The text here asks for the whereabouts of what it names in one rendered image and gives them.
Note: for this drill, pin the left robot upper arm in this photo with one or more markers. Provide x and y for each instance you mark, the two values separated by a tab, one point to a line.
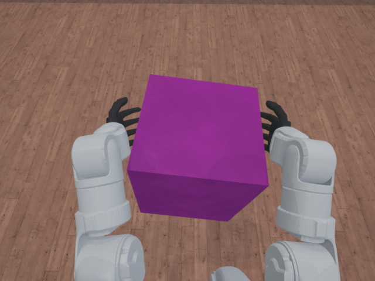
111	258

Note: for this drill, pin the carton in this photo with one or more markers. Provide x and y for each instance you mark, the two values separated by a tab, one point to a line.
198	150

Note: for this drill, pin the right robot upper arm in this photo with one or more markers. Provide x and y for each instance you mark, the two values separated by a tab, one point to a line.
299	261

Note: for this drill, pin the right robot hand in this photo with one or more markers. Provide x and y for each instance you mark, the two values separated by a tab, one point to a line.
277	122

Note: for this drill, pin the right robot thigh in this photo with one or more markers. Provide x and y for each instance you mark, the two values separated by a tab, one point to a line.
228	273

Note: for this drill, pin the left robot hand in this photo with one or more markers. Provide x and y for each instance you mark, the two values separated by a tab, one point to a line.
115	116

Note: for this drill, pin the right robot forearm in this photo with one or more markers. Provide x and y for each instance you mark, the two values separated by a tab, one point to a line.
307	179

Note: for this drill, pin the left robot forearm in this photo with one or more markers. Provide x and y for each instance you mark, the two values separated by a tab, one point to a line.
98	175

